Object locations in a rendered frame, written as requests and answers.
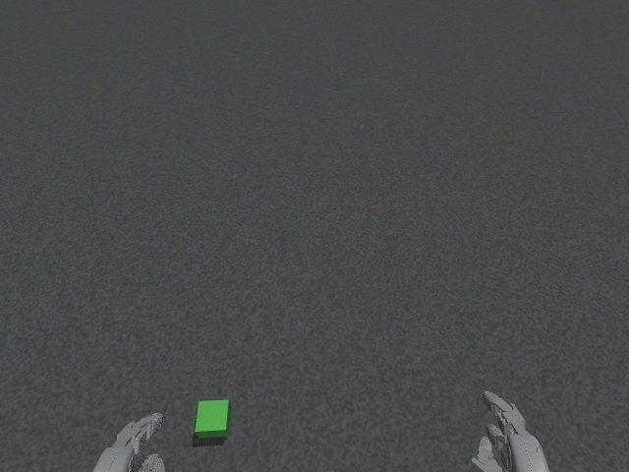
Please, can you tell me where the small box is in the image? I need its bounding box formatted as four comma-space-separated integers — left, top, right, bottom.
195, 399, 232, 439

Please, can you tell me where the left robot hand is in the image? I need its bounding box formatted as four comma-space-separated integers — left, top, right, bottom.
92, 413, 165, 472

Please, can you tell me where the right robot hand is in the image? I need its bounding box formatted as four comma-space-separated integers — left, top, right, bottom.
472, 390, 549, 472

